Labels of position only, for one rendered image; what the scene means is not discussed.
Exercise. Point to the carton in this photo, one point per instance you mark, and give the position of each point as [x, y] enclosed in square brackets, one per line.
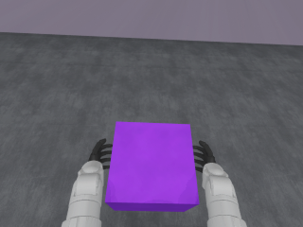
[152, 168]

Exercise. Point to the robot right forearm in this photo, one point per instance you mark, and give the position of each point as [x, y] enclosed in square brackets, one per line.
[221, 199]

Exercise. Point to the robot left hand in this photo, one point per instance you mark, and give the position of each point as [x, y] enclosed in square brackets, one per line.
[97, 152]

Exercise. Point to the robot right hand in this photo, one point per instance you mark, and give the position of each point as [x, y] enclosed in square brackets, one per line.
[207, 155]

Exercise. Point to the robot left forearm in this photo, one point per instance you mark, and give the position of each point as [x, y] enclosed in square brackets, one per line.
[86, 197]

